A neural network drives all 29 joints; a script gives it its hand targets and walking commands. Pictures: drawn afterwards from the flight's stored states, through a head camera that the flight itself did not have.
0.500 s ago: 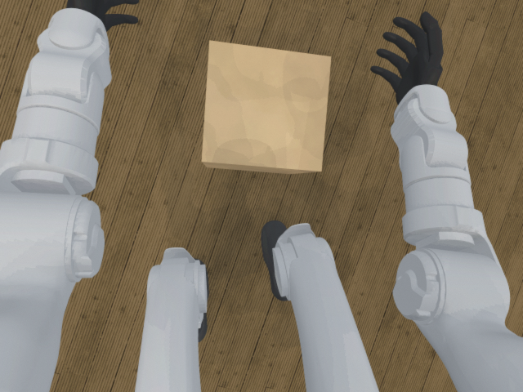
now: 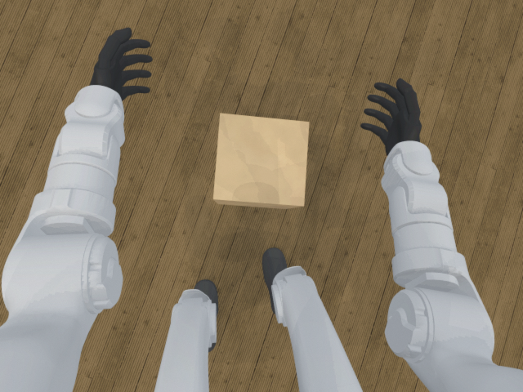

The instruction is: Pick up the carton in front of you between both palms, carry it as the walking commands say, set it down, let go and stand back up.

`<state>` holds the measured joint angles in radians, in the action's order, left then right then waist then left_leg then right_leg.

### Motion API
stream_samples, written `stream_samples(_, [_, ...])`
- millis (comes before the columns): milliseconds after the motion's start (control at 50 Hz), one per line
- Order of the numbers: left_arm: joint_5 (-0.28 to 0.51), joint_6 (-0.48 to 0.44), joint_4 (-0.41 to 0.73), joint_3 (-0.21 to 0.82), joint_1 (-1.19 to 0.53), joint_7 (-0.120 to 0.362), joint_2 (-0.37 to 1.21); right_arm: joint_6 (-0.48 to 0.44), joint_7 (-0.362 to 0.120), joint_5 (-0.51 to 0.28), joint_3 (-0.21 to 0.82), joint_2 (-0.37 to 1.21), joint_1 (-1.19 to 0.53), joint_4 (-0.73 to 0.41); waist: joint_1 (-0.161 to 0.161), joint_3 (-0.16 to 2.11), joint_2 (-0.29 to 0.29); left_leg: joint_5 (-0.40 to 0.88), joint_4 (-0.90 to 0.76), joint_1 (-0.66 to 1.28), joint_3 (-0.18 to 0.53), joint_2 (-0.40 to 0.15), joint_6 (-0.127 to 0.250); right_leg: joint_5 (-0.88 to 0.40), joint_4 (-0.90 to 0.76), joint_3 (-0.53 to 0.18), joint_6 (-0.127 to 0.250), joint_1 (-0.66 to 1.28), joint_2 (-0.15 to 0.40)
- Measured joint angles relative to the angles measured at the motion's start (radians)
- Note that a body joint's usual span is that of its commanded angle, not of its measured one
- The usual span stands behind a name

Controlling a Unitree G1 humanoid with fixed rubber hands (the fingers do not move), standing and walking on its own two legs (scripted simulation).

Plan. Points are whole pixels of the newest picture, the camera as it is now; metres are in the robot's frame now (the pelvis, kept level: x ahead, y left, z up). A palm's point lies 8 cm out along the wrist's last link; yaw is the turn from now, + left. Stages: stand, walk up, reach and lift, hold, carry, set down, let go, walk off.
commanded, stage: let go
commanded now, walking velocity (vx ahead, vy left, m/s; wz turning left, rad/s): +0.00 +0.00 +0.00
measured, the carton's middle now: (257, 168) +0.48 -0.09 -0.52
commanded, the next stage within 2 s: stand in 1.28 s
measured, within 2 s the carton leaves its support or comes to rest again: neither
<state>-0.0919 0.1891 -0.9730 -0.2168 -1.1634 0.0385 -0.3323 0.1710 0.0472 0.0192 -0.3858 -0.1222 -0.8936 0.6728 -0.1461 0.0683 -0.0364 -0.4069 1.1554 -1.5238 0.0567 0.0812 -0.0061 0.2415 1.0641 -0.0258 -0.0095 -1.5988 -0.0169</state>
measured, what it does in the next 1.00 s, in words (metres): rises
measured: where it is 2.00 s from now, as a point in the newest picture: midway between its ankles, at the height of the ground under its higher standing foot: (242, 310)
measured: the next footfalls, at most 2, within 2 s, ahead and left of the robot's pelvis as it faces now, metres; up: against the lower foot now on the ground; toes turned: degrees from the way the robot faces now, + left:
none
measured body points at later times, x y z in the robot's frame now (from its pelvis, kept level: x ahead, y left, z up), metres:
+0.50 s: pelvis +0.07 -0.02 +0.10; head +0.22 -0.02 +0.52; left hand +0.39 +0.17 -0.01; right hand +0.30 -0.27 +0.01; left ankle +0.04 +0.11 -0.61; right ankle +0.10 -0.12 -0.61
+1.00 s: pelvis +0.09 +0.02 +0.13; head +0.11 +0.01 +0.58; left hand +0.27 +0.25 +0.06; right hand +0.26 -0.22 +0.05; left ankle +0.04 +0.11 -0.61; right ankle +0.10 -0.12 -0.61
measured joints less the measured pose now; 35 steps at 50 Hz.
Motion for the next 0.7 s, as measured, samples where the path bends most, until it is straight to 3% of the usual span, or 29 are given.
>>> stream_samples(140, [-0.044, -0.036, 0.187, -0.037, 0.316, -0.085, 0.134, -0.037, -0.092, 0.057, 0.079, -0.009, 0.256, -0.069, 0.028, 0.015, 0.017, 0.033, -0.160, 0.198, 0.005, -0.001, -0.007, -0.015, -0.129, -0.003, 0.013, 0.187, 0.005])
stream_samples(240, [-0.029, -0.058, 0.313, -0.012, 0.553, -0.123, 0.185, -0.057, -0.138, 0.047, 0.160, -0.048, 0.430, -0.108, 0.036, -0.006, 0.038, 0.051, -0.273, 0.389, 0.014, -0.009, -0.012, -0.020, -0.222, 0.002, 0.024, 0.369, 0.003])
stream_samples(360, [-0.002, -0.100, 0.353, 0.022, 0.747, -0.099, 0.177, -0.094, -0.150, 0.004, 0.244, -0.075, 0.608, -0.123, 0.038, -0.028, 0.056, 0.051, -0.372, 0.611, 0.022, -0.029, -0.015, -0.015, -0.308, 0.007, 0.034, 0.585, -0.011])
stream_samples(540, [0.028, -0.174, 0.372, 0.072, 1.001, -0.056, 0.159, -0.152, -0.122, -0.048, 0.329, -0.066, 0.909, -0.212, 0.044, -0.057, 0.065, 0.055, -0.516, 0.921, 0.018, -0.053, -0.010, -0.014, -0.438, -0.001, 0.036, 0.886, -0.029])
stream_samples(700, [0.047, -0.189, 0.422, 0.114, 1.198, -0.037, 0.145, -0.154, -0.114, -0.063, 0.369, -0.075, 1.089, -0.267, 0.075, -0.085, 0.067, 0.083, -0.648, 1.175, 0.013, -0.057, 0.008, -0.041, -0.572, -0.012, 0.022, 1.142, -0.027])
